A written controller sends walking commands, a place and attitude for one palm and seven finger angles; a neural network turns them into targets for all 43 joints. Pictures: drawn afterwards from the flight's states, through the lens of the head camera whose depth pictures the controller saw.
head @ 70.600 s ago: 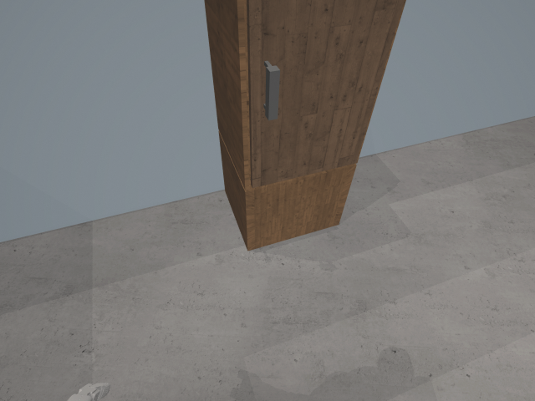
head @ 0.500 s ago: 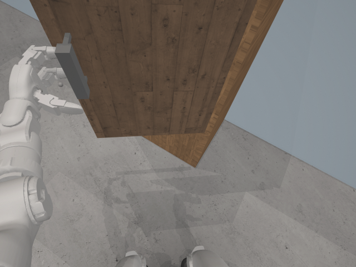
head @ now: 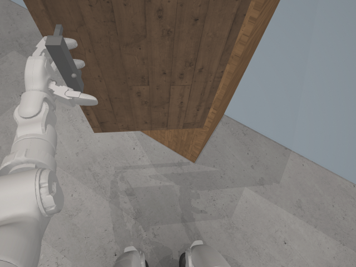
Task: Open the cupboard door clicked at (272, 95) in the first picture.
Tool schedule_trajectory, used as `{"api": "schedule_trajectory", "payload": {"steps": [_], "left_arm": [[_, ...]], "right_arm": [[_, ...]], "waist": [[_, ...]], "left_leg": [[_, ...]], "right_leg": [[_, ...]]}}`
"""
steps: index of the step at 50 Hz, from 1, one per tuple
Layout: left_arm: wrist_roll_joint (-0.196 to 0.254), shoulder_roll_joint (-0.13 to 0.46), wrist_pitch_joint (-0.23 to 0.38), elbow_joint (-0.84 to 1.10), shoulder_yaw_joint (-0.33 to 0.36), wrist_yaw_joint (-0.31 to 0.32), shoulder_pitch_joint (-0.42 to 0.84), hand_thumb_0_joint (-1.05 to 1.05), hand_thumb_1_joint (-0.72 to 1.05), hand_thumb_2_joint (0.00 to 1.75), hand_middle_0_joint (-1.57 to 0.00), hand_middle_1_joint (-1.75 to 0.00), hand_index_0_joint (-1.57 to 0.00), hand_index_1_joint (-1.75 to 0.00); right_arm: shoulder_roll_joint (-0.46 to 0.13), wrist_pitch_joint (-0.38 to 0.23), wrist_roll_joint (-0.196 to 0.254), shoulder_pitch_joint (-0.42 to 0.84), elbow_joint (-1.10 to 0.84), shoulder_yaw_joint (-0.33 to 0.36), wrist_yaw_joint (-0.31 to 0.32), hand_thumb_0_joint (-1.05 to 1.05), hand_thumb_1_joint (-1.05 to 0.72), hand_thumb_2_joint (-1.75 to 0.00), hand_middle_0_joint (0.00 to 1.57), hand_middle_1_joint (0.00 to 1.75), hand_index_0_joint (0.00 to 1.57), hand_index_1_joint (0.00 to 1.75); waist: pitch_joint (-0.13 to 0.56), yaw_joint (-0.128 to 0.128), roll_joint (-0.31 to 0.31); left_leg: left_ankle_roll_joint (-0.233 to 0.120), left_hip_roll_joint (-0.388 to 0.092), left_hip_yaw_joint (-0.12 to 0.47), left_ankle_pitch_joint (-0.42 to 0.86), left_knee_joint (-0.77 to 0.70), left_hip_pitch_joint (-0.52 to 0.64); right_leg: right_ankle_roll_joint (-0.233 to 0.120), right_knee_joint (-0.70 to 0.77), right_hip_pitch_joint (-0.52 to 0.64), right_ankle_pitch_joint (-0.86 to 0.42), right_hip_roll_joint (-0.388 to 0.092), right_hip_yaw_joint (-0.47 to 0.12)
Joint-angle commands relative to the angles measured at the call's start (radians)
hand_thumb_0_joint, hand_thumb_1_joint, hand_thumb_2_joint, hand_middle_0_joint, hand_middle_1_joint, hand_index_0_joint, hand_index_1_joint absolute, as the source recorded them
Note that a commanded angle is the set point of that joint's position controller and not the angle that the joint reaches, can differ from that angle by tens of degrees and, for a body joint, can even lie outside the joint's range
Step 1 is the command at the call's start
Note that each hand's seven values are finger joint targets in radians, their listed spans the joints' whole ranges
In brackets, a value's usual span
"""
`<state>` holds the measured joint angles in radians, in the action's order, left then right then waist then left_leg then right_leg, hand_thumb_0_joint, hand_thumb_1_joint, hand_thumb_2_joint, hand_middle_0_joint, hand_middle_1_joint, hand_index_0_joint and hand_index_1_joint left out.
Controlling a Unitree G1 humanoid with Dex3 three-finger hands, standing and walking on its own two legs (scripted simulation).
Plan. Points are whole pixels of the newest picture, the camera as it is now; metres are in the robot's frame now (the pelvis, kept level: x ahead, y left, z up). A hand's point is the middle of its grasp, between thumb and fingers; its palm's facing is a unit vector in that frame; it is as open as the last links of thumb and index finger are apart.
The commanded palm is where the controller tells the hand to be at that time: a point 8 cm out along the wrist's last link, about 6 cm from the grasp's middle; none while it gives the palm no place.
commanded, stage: slide the fingers in behind the handle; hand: left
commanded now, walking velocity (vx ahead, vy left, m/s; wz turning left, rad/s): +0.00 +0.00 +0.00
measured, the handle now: (68, 60) +0.56 +0.20 +0.09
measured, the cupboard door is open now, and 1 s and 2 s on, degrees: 37 38 49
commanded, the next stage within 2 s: close the thumb around the handle in 0.62 s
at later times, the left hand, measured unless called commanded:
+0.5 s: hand (76, 76) +0.51 +0.17 +0.09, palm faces +0.01 -1.00 -0.01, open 14.1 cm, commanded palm +0.48 +0.22 +0.09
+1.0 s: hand (75, 79) +0.50 +0.18 +0.09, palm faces +0.02 -1.00 -0.01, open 12.0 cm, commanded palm +0.48 +0.21 +0.09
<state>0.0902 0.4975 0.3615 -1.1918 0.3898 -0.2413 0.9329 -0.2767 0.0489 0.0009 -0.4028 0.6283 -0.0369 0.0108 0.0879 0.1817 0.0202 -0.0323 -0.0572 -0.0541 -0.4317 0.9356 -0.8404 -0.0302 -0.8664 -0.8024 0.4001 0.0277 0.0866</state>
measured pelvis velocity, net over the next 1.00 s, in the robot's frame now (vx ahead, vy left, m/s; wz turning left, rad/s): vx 0.00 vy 0.00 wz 0.01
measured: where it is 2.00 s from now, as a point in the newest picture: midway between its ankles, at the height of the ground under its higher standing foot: outside the picture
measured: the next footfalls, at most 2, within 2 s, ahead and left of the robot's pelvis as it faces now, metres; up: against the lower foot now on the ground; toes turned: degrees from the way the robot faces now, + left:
none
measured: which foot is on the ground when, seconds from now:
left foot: down 0.00-1.00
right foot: down 0.00-1.00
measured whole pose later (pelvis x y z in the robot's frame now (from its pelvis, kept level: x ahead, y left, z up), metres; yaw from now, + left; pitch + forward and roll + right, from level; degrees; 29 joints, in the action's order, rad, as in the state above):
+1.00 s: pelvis +0.00 +0.00 +0.00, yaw +1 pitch +18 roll -2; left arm 0.11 0.42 0.39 -1.16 0.32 -0.18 0.88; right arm -0.26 0.05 0.00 -0.40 0.65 -0.02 -0.01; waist 0.10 0.14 0.03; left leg -0.04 -0.04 -0.05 -0.43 0.91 -0.80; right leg -0.03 -0.85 -0.76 0.41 0.02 0.09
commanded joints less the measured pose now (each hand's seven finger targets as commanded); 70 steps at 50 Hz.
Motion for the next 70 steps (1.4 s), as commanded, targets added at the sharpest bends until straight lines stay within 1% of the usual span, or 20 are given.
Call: {"api": "schedule_trajectory", "payload": {"steps": [1, 6, 7, 10, 17, 19, 21, 25, 27, 28, 29, 36, 41, 42, 49, 52, 57, 60, 61, 70], "left_arm": [[0.004, 0.234, 0.064, 0.225, -0.009, 0.015, 0.443, 0.0, -0.5, 0.3, -0.3, -1.2, -0.3, -1.2], [0.031, 0.191, 0.064, 0.243, -0.021, 0.012, 0.433, 0.0, -0.5, 0.3, -0.3, -1.2, -0.3, -1.2], [0.035, 0.219, 0.065, 0.238, 0.009, 0.014, 0.425, 0.0, -0.5, 0.3, -0.3, -1.2, -0.3, -1.2], [0.037, 0.157, 0.066, 0.24, -0.034, 0.018, 0.431, 0.0, -0.5, 0.3, -0.3, -1.2, -0.3, -1.2], [0.017, 0.189, 0.087, 0.243, -0.01, 0.035, 0.366, 0.0, -0.5, 0.3, -0.3, -1.2, -0.3, -1.2], [0.024, 0.154, 0.083, 0.244, -0.042, 0.03, 0.411, 0.0, -0.5, 0.3, -0.3, -1.2, -0.3, -1.2], [0.022, 0.194, 0.087, 0.247, -0.012, 0.029, 0.422, 0.0, -0.5, 0.3, -0.3, -1.2, -0.3, -1.2], [0.029, 0.143, 0.09, 0.261, -0.046, 0.023, 0.414, 0.0, -0.5, 0.3, -0.3, -1.2, -0.3, -1.2], [0.026, 0.169, 0.093, 0.264, -0.021, 0.027, 0.379, 0.0, -0.5, 0.3, -0.3, -1.2, -0.3, -1.2], [0.031, 0.129, 0.091, 0.268, -0.052, 0.026, 0.382, 0.0, -0.5, 0.3, -0.3, -1.2, -0.3, -1.2], [0.032, 0.133, 0.092, 0.268, -0.044, 0.03, 0.383, 0.0, -0.5, 0.3, -0.3, -1.2, -0.3, -1.2], [0.028, 0.135, 0.1, 0.283, -0.047, 0.038, 0.394, 0.0, -0.5, 0.3, -0.3, -1.2, -0.3, -1.2], [0.032, 0.08, 0.108, 0.291, -0.078, 0.046, 0.381, 0.0, -0.22, 0.42, -0.32, -1.23, -0.32, -1.23], [0.03, 0.064, 0.104, 0.273, -0.099, 0.046, 0.398, 0.0, -0.16, 0.44, -0.32, -1.24, -0.32, -1.24], [0.018, 0.101, 0.103, 0.232, -0.075, 0.05, 0.429, 0.0, 0.23, 0.61, -0.35, -1.28, -0.35, -1.28], [0.012, 0.09, 0.103, 0.22, -0.098, 0.05, 0.474, 0.0, 0.4, 0.68, -0.36, -1.3, -0.36, -1.3], [0.017, 0.126, 0.104, 0.231, -0.065, 0.048, 0.465, 0.0, 0.68, 0.8, -0.38, -1.33, -0.38, -1.33], [0.025, 0.079, 0.104, 0.235, -0.098, 0.04, 0.471, 0.0, 0.84, 0.88, -0.4, -1.34, -0.4, -1.34], [0.025, 0.132, 0.102, 0.221, -0.054, 0.043, 0.451, 0.0, 0.9, 0.9, -0.4, -1.35, -0.4, -1.35], [0.025, 0.086, 0.111, 0.262, -0.093, 0.044, 0.449, 0.0, 0.9, 0.9, -0.4, -1.35, -0.4, -1.35]], "right_arm": [[-0.164, -0.014, 0.003, -0.169, -0.061, 0.061, 0.005, 0.0, -0.9, -0.9, 0.2, 0.3, 0.2, 0.3], [-0.167, -0.013, 0.003, -0.178, -0.054, 0.068, 0.003, 0.0, -0.9, -0.9, 0.2, 0.3, 0.2, 0.3], [-0.17, -0.012, 0.001, -0.185, -0.047, 0.071, 0.005, 0.0, -0.9, -0.9, 0.2, 0.3, 0.2, 0.3], [-0.163, -0.015, 0.0, -0.184, -0.049, 0.069, 0.001, 0.0, -0.9, -0.9, 0.2, 0.3, 0.2, 0.3], [-0.162, -0.014, -0.001, -0.179, -0.046, 0.073, -0.007, 0.0, -0.9, -0.9, 0.2, 0.3, 0.2, 0.3], [-0.161, -0.014, 0.001, -0.173, -0.043, 0.073, -0.006, 0.0, -0.9, -0.9, 0.2, 0.3, 0.2, 0.3], [-0.167, -0.013, 0.002, -0.176, -0.043, 0.075, -0.003, 0.0, -0.9, -0.9, 0.2, 0.3, 0.2, 0.3], [-0.158, -0.015, 0.002, -0.17, -0.047, 0.072, -0.003, 0.0, -0.9, -0.9, 0.2, 0.3, 0.2, 0.3], [-0.161, -0.012, 0.003, -0.165, -0.046, 0.076, -0.005, 0.0, -0.9, -0.9, 0.2, 0.3, 0.2, 0.3], [-0.157, -0.012, 0.003, -0.16, -0.049, 0.075, -0.006, 0.0, -0.9, -0.9, 0.2, 0.3, 0.2, 0.3], [-0.159, -0.013, 0.001, -0.162, -0.046, 0.076, -0.007, 0.0, -0.9, -0.9, 0.2, 0.3, 0.2, 0.3], [-0.159, -0.011, 0.003, -0.152, -0.044, 0.076, -0.007, 0.0, -0.9, -0.9, 0.2, 0.3, 0.2, 0.3], [-0.157, -0.014, 0.001, -0.148, -0.039, 0.081, -0.013, 0.0, -0.9, -0.9, 0.2, 0.3, 0.2, 0.3], [-0.156, -0.015, 0.003, -0.144, -0.035, 0.079, -0.013, 0.0, -0.9, -0.9, 0.2, 0.3, 0.2, 0.3], [-0.162, -0.02, 0.0, -0.153, -0.025, 0.077, -0.007, 0.0, -0.9, -0.9, 0.2, 0.3, 0.2, 0.3], [-0.162, -0.023, 0.001, -0.15, -0.018, 0.074, -0.005, 0.0, -0.9, -0.9, 0.2, 0.3, 0.2, 0.3], [-0.166, -0.029, -0.002, -0.164, -0.017, 0.075, -0.004, 0.0, -0.9, -0.9, 0.2, 0.3, 0.2, 0.3], [-0.161, -0.032, -0.003, -0.16, -0.021, 0.074, -0.006, 0.0, -0.9, -0.9, 0.2, 0.3, 0.2, 0.3], [-0.169, -0.03, -0.003, -0.165, -0.019, 0.075, -0.005, 0.0, -0.9, -0.9, 0.2, 0.3, 0.2, 0.3], [-0.161, -0.031, -0.004, -0.163, -0.026, 0.077, -0.008, 0.0, -0.9, -0.9, 0.2, 0.3, 0.2, 0.3]], "waist": [[0.46, -0.004, 0.121], [0.473, 0.001, 0.105], [0.47, -0.008, 0.083], [0.439, 0.001, 0.082], [0.459, -0.024, 0.097], [0.426, 0.0, 0.071], [0.449, -0.009, 0.075], [0.453, -0.009, 0.119], [0.478, -0.025, 0.111], [0.467, -0.015, 0.115], [0.464, -0.018, 0.081], [0.456, -0.02, 0.105], [0.461, -0.021, 0.108], [0.433, -0.004, 0.094], [0.427, -0.001, 0.061], [0.402, 0.013, 0.105], [0.468, 0.0, 0.107], [0.455, 0.01, 0.105], [0.454, -0.003, 0.095], [0.461, 0.002, 0.106]], "left_leg": [[-0.005, 0.038, 0.084, 0.406, -0.084, 0.339], [-0.005, 0.037, 0.084, 0.414, -0.093, 0.366], [-0.004, 0.035, 0.086, 0.415, -0.094, 0.355], [-0.009, 0.041, 0.084, 0.406, -0.098, 0.347], [-0.003, 0.039, 0.08, 0.444, -0.096, 0.368], [-0.006, 0.04, 0.078, 0.404, -0.1, 0.35], [-0.006, 0.04, 0.081, 0.408, -0.101, 0.354], [-0.003, 0.04, 0.085, 0.469, -0.095, 0.397], [0.002, 0.036, 0.088, 0.483, -0.092, 0.409], [0.002, 0.036, 0.087, 0.489, -0.094, 0.419], [0.002, 0.035, 0.092, 0.479, -0.095, 0.411], [0.005, 0.035, 0.094, 0.488, -0.101, 0.42], [0.011, 0.029, 0.105, 0.511, -0.095, 0.462], [0.01, 0.029, 0.104, 0.482, -0.098, 0.445], [0.006, 0.035, 0.107, 0.415, -0.101, 0.399], [0.007, 0.034, 0.112, 0.377, -0.102, 0.4], [0.008, 0.035, 0.115, 0.424, -0.094, 0.42], [0.003, 0.037, 0.11, 0.413, -0.092, 0.416], [0.006, 0.036, 0.111, 0.401, -0.093, 0.401], [0.003, 0.037, 0.108, 0.432, -0.093, 0.42]], "right_leg": [[0.017, 0.087, 0.194, -0.385, 0.023, -0.068], [0.015, 0.099, 0.202, -0.395, 0.028, -0.066], [0.015, 0.096, 0.216, -0.398, 0.028, -0.064], [0.013, 0.101, 0.209, -0.393, 0.027, -0.063], [0.011, 0.094, 0.218, -0.422, 0.025, -0.065], [0.016, 0.103, 0.21, -0.405, 0.025, -0.068], [0.014, 0.097, 0.218, -0.406, 0.023, -0.068], [0.009, 0.09, 0.198, -0.429, 0.024, -0.061], [0.01, 0.085, 0.202, -0.432, 0.024, -0.059], [0.011, 0.09, 0.189, -0.431, 0.025, -0.058], [0.012, 0.09, 0.193, -0.423, 0.025, -0.055], [0.01, 0.087, 0.189, -0.421, 0.024, -0.054], [0.009, 0.087, 0.149, -0.394, 0.027, -0.047], [0.011, 0.091, 0.138, -0.383, 0.027, -0.046], [0.01, 0.091, 0.148, -0.351, 0.024, -0.05], [0.009, 0.094, 0.104, -0.308, 0.022, -0.05], [0.007, 0.085, 0.133, -0.341, 0.023, -0.051], [0.008, 0.09, 0.13, -0.339, 0.025, -0.051], [0.008, 0.091, 0.138, -0.333, 0.024, -0.051], [0.007, 0.091, 0.144, -0.358, 0.027, -0.051]]}}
